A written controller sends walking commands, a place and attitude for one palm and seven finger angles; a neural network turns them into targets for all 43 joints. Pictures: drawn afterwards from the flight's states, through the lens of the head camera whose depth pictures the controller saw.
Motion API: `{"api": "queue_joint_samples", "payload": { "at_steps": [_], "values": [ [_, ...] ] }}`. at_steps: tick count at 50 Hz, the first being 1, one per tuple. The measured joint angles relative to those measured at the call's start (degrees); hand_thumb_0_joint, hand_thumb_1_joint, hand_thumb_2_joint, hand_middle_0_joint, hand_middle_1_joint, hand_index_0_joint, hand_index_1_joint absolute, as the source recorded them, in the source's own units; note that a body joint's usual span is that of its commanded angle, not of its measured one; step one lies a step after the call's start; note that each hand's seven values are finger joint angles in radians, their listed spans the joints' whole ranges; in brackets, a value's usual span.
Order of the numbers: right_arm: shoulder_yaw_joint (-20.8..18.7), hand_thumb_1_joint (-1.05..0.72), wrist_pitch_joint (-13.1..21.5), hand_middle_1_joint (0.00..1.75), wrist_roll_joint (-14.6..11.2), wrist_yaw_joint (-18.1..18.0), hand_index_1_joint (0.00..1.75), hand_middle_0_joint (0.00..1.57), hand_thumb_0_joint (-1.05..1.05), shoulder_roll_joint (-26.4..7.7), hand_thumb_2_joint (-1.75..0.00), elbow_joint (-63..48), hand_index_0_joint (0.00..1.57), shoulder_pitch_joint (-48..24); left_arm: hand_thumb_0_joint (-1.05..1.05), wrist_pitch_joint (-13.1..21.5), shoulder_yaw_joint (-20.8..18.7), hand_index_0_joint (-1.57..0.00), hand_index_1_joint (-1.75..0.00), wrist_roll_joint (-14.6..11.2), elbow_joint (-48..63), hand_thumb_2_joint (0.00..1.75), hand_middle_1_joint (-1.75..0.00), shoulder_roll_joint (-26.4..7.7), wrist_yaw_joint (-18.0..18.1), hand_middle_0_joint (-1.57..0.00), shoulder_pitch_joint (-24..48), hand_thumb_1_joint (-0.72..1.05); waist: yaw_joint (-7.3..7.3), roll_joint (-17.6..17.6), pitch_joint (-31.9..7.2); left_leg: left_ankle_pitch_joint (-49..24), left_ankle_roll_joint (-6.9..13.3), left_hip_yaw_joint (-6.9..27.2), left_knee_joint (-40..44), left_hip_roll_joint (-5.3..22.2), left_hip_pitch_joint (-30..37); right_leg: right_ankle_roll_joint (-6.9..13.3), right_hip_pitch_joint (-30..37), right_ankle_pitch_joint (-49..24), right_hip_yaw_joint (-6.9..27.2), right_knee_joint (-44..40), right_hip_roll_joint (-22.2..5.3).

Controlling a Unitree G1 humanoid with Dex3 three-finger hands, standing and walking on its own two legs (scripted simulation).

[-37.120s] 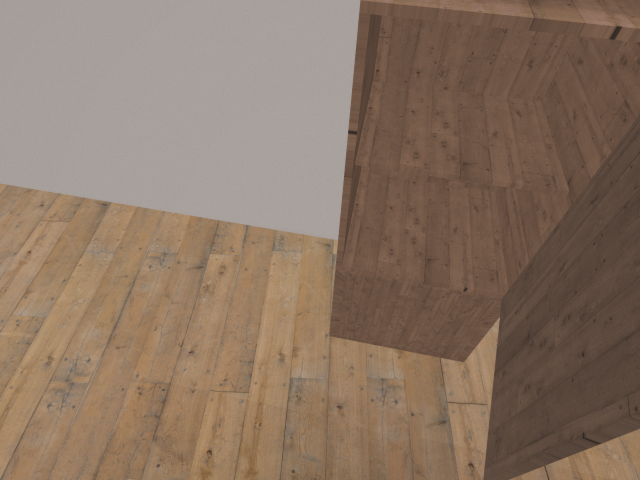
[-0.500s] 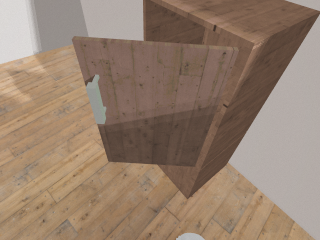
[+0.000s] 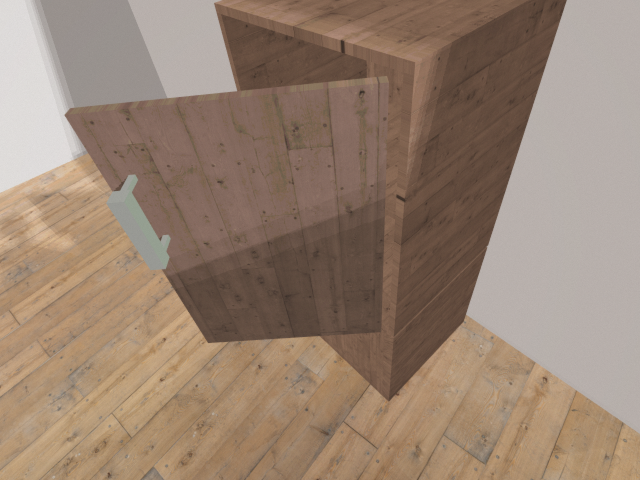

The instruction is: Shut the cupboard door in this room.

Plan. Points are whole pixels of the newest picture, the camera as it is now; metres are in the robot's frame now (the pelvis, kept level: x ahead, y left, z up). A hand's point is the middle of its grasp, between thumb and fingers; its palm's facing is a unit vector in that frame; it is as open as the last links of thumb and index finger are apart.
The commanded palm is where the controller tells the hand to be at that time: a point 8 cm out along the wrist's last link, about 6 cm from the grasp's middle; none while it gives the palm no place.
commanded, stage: look again from close up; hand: left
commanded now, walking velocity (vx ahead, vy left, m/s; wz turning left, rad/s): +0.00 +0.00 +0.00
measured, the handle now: (145, 222) +0.46 +0.29 +0.09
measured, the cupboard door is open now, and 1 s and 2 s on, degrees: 49 49 49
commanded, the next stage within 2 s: shuffle to correct the standing spot in 0.12 s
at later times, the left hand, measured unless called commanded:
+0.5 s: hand out of the picture -0.01 +0.17 -0.15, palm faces +0.09 -0.97 -0.25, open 7.3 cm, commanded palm none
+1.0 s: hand out of the picture +0.05 +0.23 -0.16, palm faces +0.06 -0.97 -0.25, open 7.3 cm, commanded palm none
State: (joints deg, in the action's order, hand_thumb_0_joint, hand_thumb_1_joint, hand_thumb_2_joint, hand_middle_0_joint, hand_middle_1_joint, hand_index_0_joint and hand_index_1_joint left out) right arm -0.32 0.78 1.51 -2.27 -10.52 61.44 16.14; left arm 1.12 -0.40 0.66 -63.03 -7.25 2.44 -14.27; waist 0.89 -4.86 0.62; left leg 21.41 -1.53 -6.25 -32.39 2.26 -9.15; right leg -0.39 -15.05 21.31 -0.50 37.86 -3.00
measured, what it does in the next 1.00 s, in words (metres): stands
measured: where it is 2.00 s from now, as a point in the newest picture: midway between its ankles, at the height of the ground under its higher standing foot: outside the picture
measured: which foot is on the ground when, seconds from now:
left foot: down 0.00-1.00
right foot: down 0.00-1.00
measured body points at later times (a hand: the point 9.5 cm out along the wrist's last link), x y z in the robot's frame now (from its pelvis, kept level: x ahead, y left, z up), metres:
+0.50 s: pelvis -0.02 -0.01 +0.01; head +0.00 -0.03 +0.46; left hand -0.02 +0.22 -0.14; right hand -0.03 -0.23 -0.16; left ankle -0.04 +0.13 -0.73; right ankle -0.01 -0.12 -0.73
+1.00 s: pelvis +0.01 +0.04 +0.01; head +0.04 +0.02 +0.45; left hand +0.04 +0.28 -0.14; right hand +0.01 -0.16 -0.16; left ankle -0.04 +0.13 -0.73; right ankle +0.00 -0.08 -0.72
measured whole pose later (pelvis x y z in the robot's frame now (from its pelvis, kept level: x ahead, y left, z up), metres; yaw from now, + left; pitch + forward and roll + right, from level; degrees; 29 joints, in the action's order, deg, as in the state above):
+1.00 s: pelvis +0.01 +0.04 +0.01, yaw +0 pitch -1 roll +2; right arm -0.3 1.3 1.3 -2.6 -7.4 62.0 17.4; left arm -0.7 -2.3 0.4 -60.3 -8.2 2.7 -13.5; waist 0.3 -0.9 3.7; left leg 19.7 2.5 -7.0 -26.4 -2.4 -5.5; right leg 0.7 -14.1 17.8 -1.5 35.3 -3.6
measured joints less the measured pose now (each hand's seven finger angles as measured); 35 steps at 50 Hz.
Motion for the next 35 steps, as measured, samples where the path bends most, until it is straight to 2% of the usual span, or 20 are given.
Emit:
{"api": "queue_joint_samples", "payload": {
  "at_steps": [5,15,22,26,29,32,34,35],
  "values": [
    [-0.24,-0.94,-0.24,0.30,-0.24,0.44,0.30,0.19,0.02,-1.13,-0.90,-0.45,0.20,-1.65,0.01,0.09,0.05,-0.20,-0.30,0.09,0.44,0.90,-0.30,-0.17,-0.30,-0.20,0.06,0.94,0.11,0.02,0.83,-2.23,-0.86,0.48,2.98,0.39,0.90,0.98,0.49,-1.21,-0.62,-1.67,0.52],
    [-0.15,-0.92,-0.91,0.30,-0.44,0.80,0.30,0.19,0.01,-0.83,-0.90,1.44,0.20,-0.30,0.00,-0.17,-0.06,-0.20,-0.30,0.02,0.23,0.90,-0.30,-0.29,-0.73,-0.20,-0.78,0.93,-0.26,0.78,2.02,-4.72,-1.70,1.68,5.94,1.74,1.34,2.30,1.76,-3.72,-2.09,-5.54,1.96],
    [-0.39,-0.91,-2.02,0.30,-0.45,1.17,0.30,0.19,0.01,-0.78,-0.90,2.29,0.20,1.55,0.00,-0.54,-0.93,-0.20,-0.30,0.22,1.24,0.90,-0.30,0.23,-0.72,-0.20,-1.80,0.92,-1.14,1.13,2.16,-3.57,-0.01,2.42,4.34,1.01,0.02,1.77,1.60,-4.44,-2.11,-6.31,1.61],
    [-0.64,-0.91,-1.94,0.30,-0.35,1.34,0.30,0.19,0.01,-0.43,-0.90,1.88,0.20,2.01,0.00,-1.15,-1.81,-0.20,-0.30,0.33,1.89,0.90,-0.30,-0.13,-0.59,-0.20,-2.19,0.91,-1.51,2.70,2.29,-4.25,-0.08,1.57,4.55,-0.47,-0.11,0.54,0.67,-4.16,-1.01,-5.23,0.17],
    [-0.76,-0.91,-1.65,0.30,-0.16,1.53,0.30,0.19,0.01,0.07,-0.90,1.10,0.20,2.54,0.00,-1.96,-2.45,-0.20,-0.30,0.40,2.32,0.90,-0.30,-0.88,-0.62,-0.20,-2.32,0.91,-1.67,4.18,2.15,-3.86,1.01,0.47,4.42,-1.96,-0.17,-0.29,-0.33,-3.41,0.26,-3.72,-1.23],
    [-0.81,-0.91,-1.47,0.30,0.06,1.60,0.30,0.19,0.01,0.52,-0.90,0.13,0.20,3.38,0.00,-2.72,-2.91,-0.20,-0.30,0.68,2.86,0.90,-0.30,-1.55,-0.67,-0.20,-2.21,0.91,-1.55,4.36,1.80,-2.72,2.25,-0.15,3.06,-2.77,-0.78,1.00,-1.46,-0.86,0.97,-1.38,-1.89],
    [-0.71,-0.91,-1.56,0.30,0.09,1.56,0.30,0.19,0.01,0.82,-0.90,-0.33,0.20,3.83,0.00,-2.72,-2.97,-0.20,-0.30,0.76,3.34,0.90,-0.30,-1.84,-0.68,-0.20,-2.11,0.91,-1.64,3.94,1.59,-1.90,2.86,-0.53,2.22,-3.01,-1.02,1.85,-1.90,1.04,0.26,-0.11,-1.99],
    [-0.62,-0.91,-1.62,0.30,0.08,1.56,0.30,0.19,0.01,1.00,-0.90,-0.47,0.20,3.95,0.00,-2.50,-2.98,-0.20,-0.30,0.78,3.62,0.90,-0.30,-1.92,-0.70,-0.20,-2.04,0.91,-1.63,3.67,1.59,-1.45,3.04,-0.63,1.66,-3.10,-1.17,2.16,-1.79,-0.07,0.51,-0.40,-1.78]
  ]
}}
